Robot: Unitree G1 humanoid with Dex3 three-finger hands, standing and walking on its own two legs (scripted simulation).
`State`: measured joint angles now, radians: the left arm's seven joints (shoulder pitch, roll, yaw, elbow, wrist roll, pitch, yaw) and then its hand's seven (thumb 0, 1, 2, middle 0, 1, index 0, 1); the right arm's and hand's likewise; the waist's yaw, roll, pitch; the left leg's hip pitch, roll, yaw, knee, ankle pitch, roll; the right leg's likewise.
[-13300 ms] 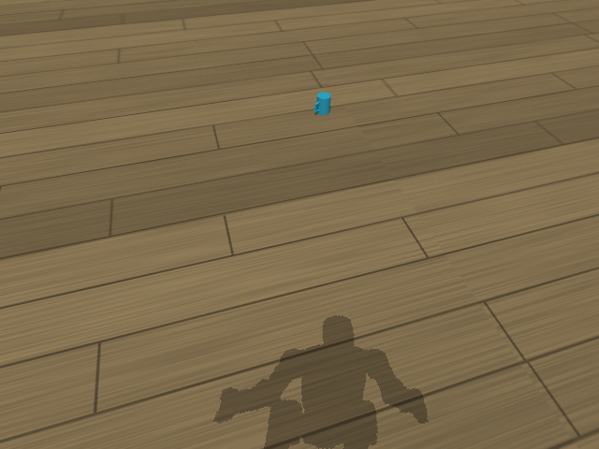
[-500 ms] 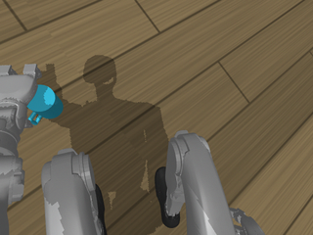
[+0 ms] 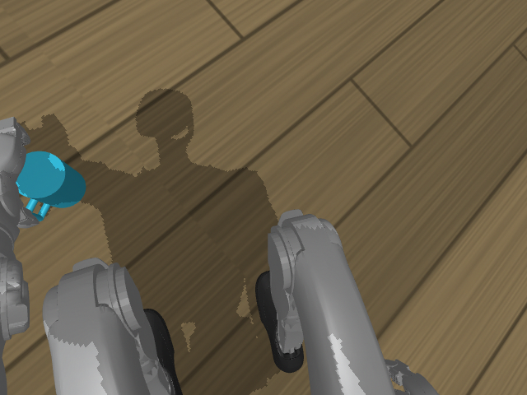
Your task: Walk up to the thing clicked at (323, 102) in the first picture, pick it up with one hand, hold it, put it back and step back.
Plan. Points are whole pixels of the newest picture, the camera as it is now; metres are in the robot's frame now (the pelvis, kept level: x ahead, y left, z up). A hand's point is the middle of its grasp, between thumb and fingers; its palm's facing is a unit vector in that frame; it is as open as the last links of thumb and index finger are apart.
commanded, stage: rest palm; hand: left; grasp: from above
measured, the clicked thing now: (47, 190) +0.47 +0.28 -0.28
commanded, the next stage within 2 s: close in 1.32 s
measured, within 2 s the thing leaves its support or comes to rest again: neither
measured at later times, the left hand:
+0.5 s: hand (39, 173) +0.49 +0.26 -0.22, palm faces -0.40 -0.07 -0.91, open 14.3 cm
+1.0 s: hand (45, 182) +0.48 +0.27 -0.24, palm faces -0.45 -0.10 -0.89, open 14.2 cm
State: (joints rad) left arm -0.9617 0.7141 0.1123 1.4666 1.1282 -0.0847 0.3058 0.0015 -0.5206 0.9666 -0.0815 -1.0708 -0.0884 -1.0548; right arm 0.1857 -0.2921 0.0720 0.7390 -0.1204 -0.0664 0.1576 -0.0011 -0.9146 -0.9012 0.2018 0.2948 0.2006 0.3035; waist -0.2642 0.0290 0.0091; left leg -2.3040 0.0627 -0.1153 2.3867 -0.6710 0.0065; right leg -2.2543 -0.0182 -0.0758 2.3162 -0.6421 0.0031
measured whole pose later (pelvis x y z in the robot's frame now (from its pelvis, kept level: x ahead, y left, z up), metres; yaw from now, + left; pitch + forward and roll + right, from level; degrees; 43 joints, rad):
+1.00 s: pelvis +0.01 +0.01 -0.03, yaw -4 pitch +30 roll -10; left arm -1.00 0.85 0.15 1.64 1.33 -0.27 0.55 0.00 -0.53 1.01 -0.08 -0.98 -0.06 -0.99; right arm 0.16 -0.32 0.15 0.75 -0.23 -0.16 0.23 0.00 -0.90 -0.90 0.20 0.29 0.20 0.30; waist -0.34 -0.06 0.06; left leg -2.37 0.05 -0.19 2.53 -0.71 0.00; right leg -2.27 -0.01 -0.13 2.40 -0.66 0.02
